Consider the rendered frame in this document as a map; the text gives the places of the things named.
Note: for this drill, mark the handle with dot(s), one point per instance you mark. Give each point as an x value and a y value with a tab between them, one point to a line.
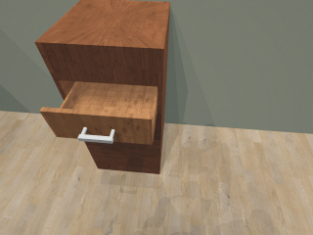
95	138

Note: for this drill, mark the drawer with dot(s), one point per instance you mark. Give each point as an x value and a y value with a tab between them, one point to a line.
131	110

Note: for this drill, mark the cabinet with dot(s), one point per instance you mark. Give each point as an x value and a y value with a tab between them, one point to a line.
114	42

